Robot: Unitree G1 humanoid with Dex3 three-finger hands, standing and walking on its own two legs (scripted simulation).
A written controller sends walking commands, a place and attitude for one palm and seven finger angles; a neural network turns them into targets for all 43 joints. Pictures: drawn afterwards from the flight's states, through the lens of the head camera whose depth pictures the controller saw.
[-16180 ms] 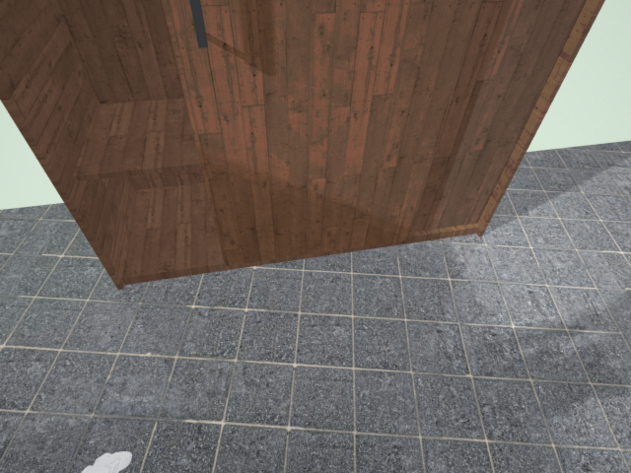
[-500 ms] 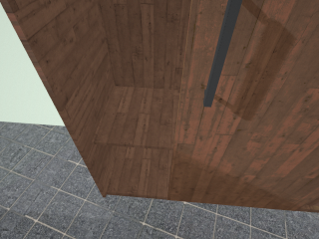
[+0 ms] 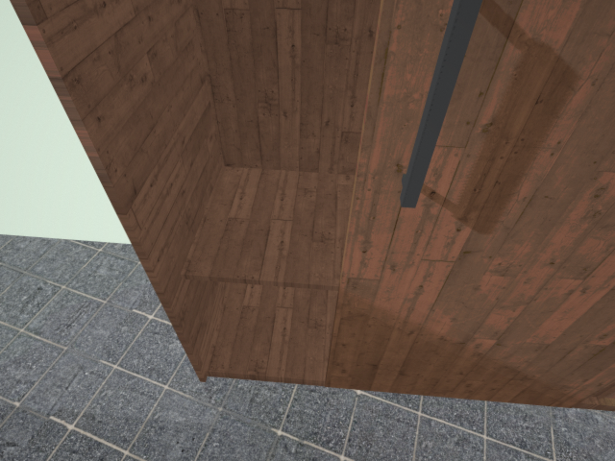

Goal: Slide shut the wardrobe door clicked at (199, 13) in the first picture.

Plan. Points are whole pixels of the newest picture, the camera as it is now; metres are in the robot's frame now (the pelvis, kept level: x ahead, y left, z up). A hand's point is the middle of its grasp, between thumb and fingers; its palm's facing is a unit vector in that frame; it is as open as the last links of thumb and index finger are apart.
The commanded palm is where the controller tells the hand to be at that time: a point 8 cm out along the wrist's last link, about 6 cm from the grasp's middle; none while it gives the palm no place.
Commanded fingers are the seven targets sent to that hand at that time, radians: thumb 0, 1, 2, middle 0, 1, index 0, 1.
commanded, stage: look again from close up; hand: right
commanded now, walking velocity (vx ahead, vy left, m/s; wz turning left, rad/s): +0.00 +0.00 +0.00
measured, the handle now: (430, 109) +0.46 -0.11 +0.26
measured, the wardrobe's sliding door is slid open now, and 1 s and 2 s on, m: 0.39 0.39 0.39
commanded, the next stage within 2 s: none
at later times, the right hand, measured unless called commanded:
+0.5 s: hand out of the picture -0.04 -0.13 -0.17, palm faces +0.05 +0.99 -0.15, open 7.4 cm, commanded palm none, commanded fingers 0.00 -0.90 -0.90 0.20 0.30 0.20 0.30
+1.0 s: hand out of the picture -0.04 -0.12 -0.17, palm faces +0.06 +0.99 -0.15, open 7.4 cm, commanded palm none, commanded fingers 0.00 -0.90 -0.90 0.20 0.30 0.20 0.30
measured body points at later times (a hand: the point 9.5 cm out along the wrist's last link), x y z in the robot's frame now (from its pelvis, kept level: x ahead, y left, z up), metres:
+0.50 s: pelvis +0.00 +0.01 +0.00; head +0.00 +0.02 +0.45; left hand -0.02 +0.21 -0.17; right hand -0.04 -0.18 -0.16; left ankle +0.00 +0.11 -0.74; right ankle -0.01 -0.07 -0.74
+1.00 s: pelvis +0.00 +0.02 +0.00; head +0.00 +0.03 +0.45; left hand -0.03 +0.22 -0.17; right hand -0.05 -0.17 -0.16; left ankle +0.00 +0.11 -0.74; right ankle -0.01 -0.07 -0.74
